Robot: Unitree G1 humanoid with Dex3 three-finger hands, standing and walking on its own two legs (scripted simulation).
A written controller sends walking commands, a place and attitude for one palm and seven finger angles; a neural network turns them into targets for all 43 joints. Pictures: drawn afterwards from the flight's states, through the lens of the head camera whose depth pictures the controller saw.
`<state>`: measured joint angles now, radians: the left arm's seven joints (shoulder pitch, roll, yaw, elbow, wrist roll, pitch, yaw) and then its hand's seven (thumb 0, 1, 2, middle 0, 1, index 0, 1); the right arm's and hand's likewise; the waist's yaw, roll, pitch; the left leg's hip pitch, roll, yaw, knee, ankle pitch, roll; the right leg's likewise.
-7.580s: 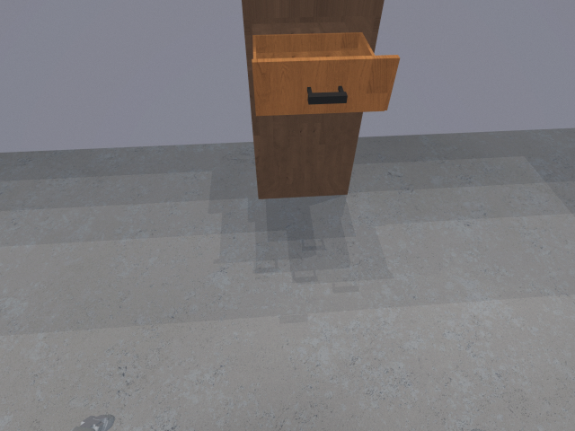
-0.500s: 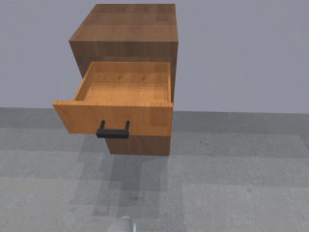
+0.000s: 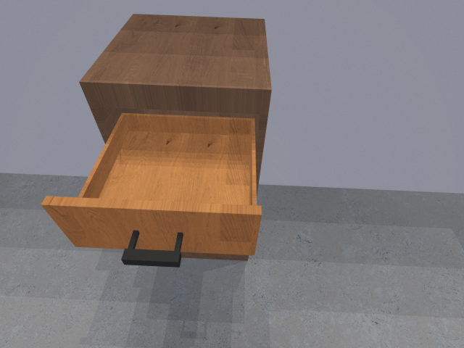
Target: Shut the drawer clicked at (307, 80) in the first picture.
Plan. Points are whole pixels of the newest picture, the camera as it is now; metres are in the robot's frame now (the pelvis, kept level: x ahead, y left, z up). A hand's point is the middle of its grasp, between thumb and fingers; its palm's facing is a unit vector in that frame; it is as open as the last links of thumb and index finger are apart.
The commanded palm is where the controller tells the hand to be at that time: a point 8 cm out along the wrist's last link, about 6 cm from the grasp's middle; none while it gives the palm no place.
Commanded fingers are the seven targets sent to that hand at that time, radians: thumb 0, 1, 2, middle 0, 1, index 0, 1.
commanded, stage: come to a stop and stand still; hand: left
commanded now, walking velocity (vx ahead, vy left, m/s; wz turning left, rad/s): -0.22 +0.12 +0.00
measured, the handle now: (154, 247) +0.30 +0.17 -0.02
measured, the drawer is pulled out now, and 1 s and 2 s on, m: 0.30 0.30 0.30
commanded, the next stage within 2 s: look again from close up in 1.36 s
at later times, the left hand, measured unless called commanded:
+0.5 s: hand out of the picture +0.03 +0.22 -0.18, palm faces -0.01 -0.96 -0.27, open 7.4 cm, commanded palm none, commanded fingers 0.00 0.90 0.90 -0.20 -0.30 -0.20 -0.30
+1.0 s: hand out of the picture +0.08 +0.20 -0.17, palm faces +0.02 -0.97 -0.25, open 7.4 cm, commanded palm none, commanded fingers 0.00 0.90 0.90 -0.20 -0.30 -0.20 -0.30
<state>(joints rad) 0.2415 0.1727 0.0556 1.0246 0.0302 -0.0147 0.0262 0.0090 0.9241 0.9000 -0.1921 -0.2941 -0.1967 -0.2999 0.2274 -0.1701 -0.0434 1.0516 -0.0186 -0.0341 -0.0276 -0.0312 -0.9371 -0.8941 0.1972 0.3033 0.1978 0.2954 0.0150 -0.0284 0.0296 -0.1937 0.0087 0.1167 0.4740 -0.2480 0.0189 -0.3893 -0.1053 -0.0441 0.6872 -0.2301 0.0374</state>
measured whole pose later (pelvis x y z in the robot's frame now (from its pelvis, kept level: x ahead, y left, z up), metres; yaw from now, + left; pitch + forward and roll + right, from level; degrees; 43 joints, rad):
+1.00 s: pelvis +0.04 +0.02 +0.00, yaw +1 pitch +0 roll +1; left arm 0.24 0.16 -0.01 1.00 0.01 0.00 0.05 0.01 0.91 0.90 -0.20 -0.29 -0.20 -0.30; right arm 0.20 -0.20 -0.02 1.04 -0.01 0.00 -0.01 0.00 -0.91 -0.89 0.20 0.30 0.20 0.30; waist 0.00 0.02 0.06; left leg -0.13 -0.02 0.05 0.51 -0.38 0.02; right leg -0.31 -0.06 0.04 0.57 -0.26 0.05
